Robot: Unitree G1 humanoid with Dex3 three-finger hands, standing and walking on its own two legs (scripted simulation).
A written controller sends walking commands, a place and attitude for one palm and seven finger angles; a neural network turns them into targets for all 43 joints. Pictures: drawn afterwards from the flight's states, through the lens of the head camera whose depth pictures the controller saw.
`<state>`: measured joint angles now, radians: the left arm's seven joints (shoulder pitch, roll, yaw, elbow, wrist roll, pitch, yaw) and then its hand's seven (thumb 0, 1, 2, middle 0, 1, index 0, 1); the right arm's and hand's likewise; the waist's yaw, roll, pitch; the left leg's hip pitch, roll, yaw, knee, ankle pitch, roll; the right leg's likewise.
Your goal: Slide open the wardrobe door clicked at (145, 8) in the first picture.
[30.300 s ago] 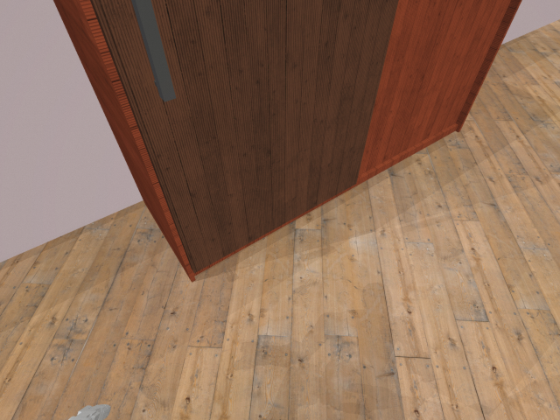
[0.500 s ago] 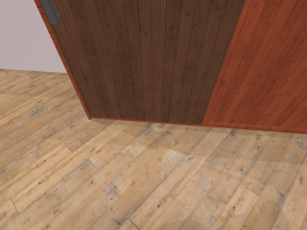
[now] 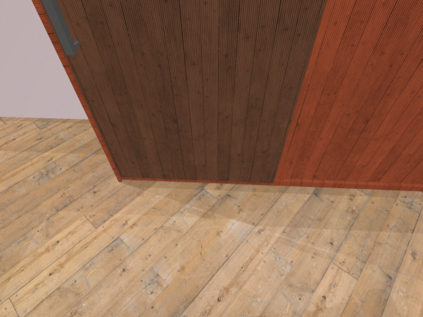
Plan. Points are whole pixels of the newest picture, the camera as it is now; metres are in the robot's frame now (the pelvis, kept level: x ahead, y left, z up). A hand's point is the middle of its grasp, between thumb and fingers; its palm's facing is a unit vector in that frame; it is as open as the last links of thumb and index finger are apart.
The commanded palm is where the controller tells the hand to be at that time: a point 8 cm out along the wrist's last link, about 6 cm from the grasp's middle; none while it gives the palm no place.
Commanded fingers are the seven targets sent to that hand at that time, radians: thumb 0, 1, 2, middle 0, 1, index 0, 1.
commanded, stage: let the arm hang, fingers relaxed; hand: left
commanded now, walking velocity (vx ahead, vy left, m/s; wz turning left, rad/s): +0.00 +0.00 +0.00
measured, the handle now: out of the picture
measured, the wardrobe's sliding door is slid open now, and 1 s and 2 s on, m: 0.00 0.00 0.00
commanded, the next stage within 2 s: look to check the result in 0.12 s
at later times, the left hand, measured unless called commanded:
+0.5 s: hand out of the picture +0.02 +0.19 -0.17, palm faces +0.02 -0.97 -0.23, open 7.4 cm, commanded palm none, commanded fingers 0.00 0.90 0.90 -0.20 -0.30 -0.20 -0.30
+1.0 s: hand out of the picture +0.07 +0.23 -0.16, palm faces +0.03 -0.95 -0.32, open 7.4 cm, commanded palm none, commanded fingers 0.00 0.90 0.90 -0.20 -0.30 -0.20 -0.30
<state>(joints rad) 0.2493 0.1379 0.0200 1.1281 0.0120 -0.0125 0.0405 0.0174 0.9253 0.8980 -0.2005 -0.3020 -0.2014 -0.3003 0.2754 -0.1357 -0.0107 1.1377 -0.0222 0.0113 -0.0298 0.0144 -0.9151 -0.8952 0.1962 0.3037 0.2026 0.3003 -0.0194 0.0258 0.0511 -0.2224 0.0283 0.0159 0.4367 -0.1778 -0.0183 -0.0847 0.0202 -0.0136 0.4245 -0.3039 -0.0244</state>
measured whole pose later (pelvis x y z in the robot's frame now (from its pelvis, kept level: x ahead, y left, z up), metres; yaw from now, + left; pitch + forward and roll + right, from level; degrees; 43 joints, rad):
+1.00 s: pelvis +0.00 +0.01 +0.00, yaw +2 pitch -2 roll +0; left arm 0.13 0.26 0.03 1.09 0.01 0.00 0.02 0.01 0.90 0.90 -0.20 -0.30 -0.20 -0.30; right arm 0.15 -0.28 -0.02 1.09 -0.02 0.02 -0.02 0.01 -0.90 -0.90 0.20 0.30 0.20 0.30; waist -0.02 0.03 0.07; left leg -0.22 0.00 -0.01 0.41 -0.16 -0.01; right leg -0.07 0.00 -0.04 0.39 -0.29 -0.01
